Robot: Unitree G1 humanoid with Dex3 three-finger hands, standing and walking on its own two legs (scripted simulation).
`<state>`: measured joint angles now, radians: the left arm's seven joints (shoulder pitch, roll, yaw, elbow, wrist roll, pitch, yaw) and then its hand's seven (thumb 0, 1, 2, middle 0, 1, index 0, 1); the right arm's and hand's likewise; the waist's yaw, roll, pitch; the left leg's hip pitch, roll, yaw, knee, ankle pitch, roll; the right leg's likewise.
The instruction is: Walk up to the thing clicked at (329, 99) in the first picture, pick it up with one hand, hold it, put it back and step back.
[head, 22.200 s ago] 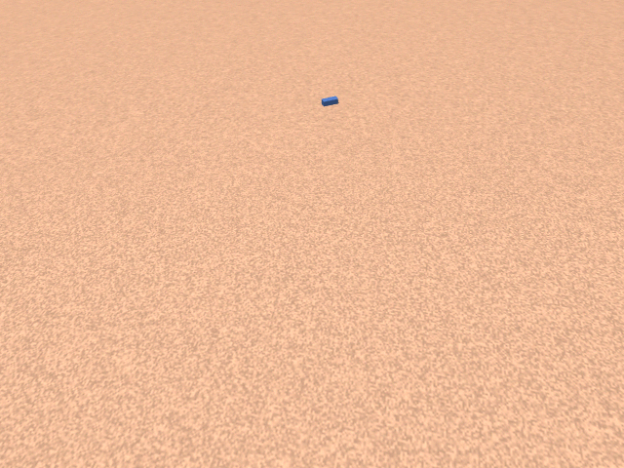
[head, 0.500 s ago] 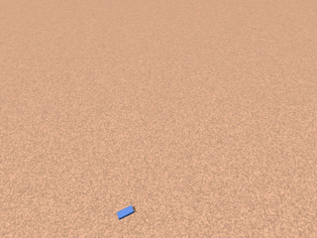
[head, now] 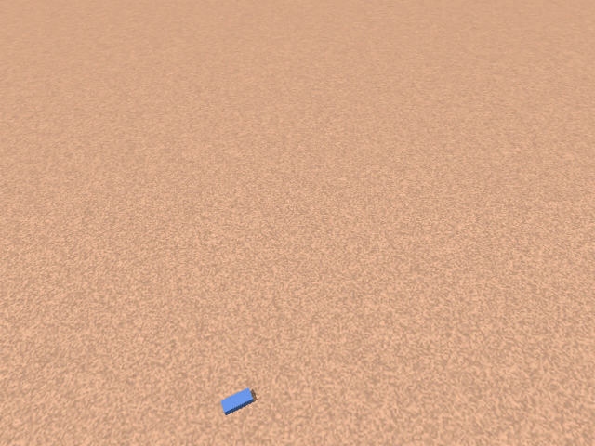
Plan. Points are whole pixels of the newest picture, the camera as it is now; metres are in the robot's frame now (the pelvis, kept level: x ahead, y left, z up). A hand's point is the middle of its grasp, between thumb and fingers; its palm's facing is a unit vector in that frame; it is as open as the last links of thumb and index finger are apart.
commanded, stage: stand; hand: left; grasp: from above
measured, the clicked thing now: (237, 401) +0.41 +0.24 -0.77
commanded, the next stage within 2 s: rise first in 0.36 s
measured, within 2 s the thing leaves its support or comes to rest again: neither
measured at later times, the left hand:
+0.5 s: hand out of the picture +0.07 +0.25 -0.16, palm faces -0.02 -0.94 -0.34, open 7.4 cm
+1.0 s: hand out of the picture +0.13 +0.26 -0.21, palm faces -0.09 -0.89 -0.45, open 12.5 cm
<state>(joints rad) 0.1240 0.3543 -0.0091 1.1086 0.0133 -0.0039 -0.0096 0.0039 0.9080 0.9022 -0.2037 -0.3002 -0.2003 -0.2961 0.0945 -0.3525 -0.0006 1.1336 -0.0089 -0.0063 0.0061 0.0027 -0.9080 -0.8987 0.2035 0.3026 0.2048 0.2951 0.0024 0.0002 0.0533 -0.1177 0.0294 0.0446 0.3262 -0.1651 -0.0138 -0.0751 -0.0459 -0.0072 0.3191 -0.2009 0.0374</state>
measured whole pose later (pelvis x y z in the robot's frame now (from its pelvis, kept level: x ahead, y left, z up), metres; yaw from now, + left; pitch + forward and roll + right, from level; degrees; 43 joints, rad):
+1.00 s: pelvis -0.01 +0.00 -0.06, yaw +1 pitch +12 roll -1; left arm 0.09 0.31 0.15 0.78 0.23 0.10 0.02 0.00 -0.27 0.80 -0.34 -0.80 -0.32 -0.81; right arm 0.24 -0.25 -0.04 0.65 0.01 -0.09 -0.02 0.01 -0.94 -0.91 0.20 0.30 0.20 0.29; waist -0.02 0.01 -0.06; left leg -0.73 0.04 0.01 0.92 -0.41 -0.01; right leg -0.67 -0.04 -0.01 0.90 -0.45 0.04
